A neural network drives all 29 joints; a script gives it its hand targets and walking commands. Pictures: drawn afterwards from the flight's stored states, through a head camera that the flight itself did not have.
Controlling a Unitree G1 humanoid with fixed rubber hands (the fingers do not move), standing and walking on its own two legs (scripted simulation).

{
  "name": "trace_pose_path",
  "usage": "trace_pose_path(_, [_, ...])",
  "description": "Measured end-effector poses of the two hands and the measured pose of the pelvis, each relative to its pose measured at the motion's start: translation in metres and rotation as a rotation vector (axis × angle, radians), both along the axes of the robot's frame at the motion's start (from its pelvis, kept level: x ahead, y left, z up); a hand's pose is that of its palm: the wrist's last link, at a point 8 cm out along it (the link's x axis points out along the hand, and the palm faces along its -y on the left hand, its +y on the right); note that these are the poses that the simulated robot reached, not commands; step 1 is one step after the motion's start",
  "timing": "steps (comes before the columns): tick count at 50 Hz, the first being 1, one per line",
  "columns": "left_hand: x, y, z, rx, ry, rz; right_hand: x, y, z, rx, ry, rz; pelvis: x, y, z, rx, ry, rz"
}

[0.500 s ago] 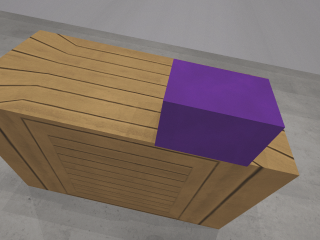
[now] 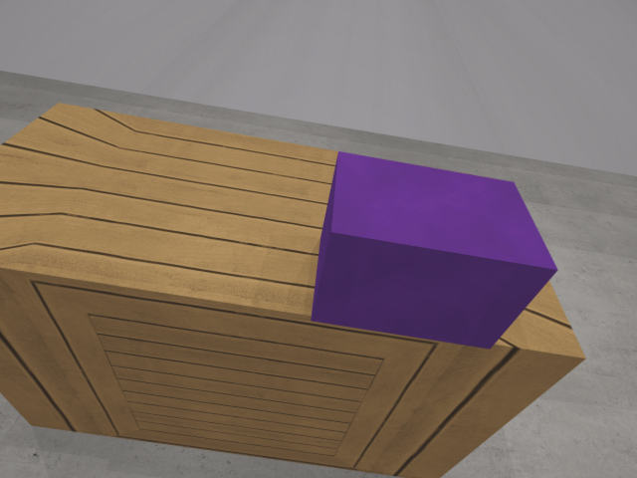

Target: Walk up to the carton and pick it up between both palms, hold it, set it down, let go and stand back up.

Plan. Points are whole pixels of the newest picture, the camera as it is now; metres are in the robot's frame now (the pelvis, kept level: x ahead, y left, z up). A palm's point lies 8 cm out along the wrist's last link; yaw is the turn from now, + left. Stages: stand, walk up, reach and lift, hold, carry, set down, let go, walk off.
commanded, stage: walk up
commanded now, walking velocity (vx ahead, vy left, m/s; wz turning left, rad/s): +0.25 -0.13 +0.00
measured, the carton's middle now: (414, 250) +0.46 -0.15 +0.04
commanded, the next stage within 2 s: none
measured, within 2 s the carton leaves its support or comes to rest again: neither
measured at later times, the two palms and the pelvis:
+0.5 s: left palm out of the picture +0.06 +0.28 -0.17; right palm out of the picture +0.02 -0.20 -0.16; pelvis +0.02 +0.03 -0.03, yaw +2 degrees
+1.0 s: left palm out of the picture +0.11 +0.21 -0.14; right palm out of the picture +0.02 -0.29 -0.18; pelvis +0.03 -0.04 -0.03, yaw +4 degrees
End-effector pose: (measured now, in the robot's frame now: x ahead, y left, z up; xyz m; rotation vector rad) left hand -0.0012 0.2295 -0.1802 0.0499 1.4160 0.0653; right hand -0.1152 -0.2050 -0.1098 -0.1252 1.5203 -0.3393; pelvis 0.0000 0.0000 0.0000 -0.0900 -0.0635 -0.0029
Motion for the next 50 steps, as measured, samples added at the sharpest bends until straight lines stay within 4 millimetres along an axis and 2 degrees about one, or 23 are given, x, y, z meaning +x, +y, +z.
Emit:
trace_pose_path(5, [0.029,-0.002,0.0,0.011,-0.031,-0.001,0.016,0.018,-0.008,0.031,-0.012,-0.007,0.015,0.003,-0.003,0.008,-0.007,-0.004])
trace_pose_path(10, [0.047,-0.004,0.004,0.046,-0.037,-0.013,0.049,0.03,-0.018,0.064,-0.057,0.007,0.024,0.005,-0.005,0.021,-0.016,-0.02])
trace_pose_path(14, [0.042,0.004,0.018,0.104,-0.039,-0.011,0.078,0.025,-0.026,0.082,-0.082,0.016,0.03,0.009,-0.003,0.045,-0.029,-0.049])
trace_pose_path(16, [0.031,0.015,0.017,0.158,-0.057,0.017,0.094,0.014,-0.038,0.086,-0.092,0.061,0.028,0.009,-0.014,0.096,-0.032,-0.025])
trace_pose_path(18, [0.022,0.023,0.016,0.178,-0.038,0.042,0.106,0.003,-0.052,0.073,-0.087,0.115,0.024,0.017,-0.022,0.056,-0.043,-0.017])
trace_pose_path(20, [0.022,0.03,0.016,0.178,-0.038,0.045,0.117,-0.002,-0.058,0.063,-0.1,0.131,0.022,0.023,-0.025,0.034,-0.047,0.004])
trace_pose_path(23, [0.041,0.043,0.012,0.178,-0.078,0.027,0.131,0.0,-0.054,0.053,-0.139,0.126,0.021,0.027,-0.026,0.048,-0.038,0.024])
trace_pose_path(27, [0.084,0.056,0.001,0.158,-0.177,0.002,0.139,0.008,-0.046,0.013,-0.177,0.148,0.02,0.039,-0.032,0.035,-0.008,0.044])
trace_pose_path(29, [0.102,0.063,-0.009,0.146,-0.206,-0.032,0.134,0.012,-0.047,-0.027,-0.179,0.149,0.019,0.046,-0.039,0.039,-0.003,0.039])
trace_pose_path(31, [0.116,0.066,-0.012,0.126,-0.221,-0.072,0.121,0.014,-0.043,-0.057,-0.155,0.123,0.02,0.047,-0.04,0.038,0.005,0.026])
trace_pose_path(34, [0.132,0.061,-0.005,0.091,-0.259,-0.069,0.099,0.012,-0.033,-0.067,-0.08,0.088,0.023,0.043,-0.033,0.025,0.024,0.046])
trace_pose_path(37, [0.137,0.053,0.003,0.084,-0.265,-0.041,0.092,0.008,-0.026,-0.05,-0.036,0.08,0.026,0.035,-0.025,0.04,0.048,0.057])
trace_pose_path(40, [0.133,0.042,0.01,0.092,-0.23,-0.035,0.099,-0.003,-0.027,-0.028,-0.035,0.092,0.029,0.025,-0.022,0.052,0.073,0.064])
trace_pose_path(43, [0.128,0.027,0.016,0.113,-0.19,-0.048,0.111,-0.022,-0.035,-0.014,-0.047,0.097,0.03,0.01,-0.022,0.069,0.093,0.058])
trace_pose_path(47, [0.125,0.003,0.023,0.163,-0.166,-0.065,0.123,-0.062,-0.056,0.012,-0.051,0.086,0.03,-0.021,-0.029,0.086,0.109,0.047])
trace_pose_path(50, [0.113,-0.018,0.037,0.195,-0.162,-0.052,0.136,-0.089,-0.067,0.027,-0.046,0.106,0.03,-0.039,-0.026,0.075,0.098,0.072])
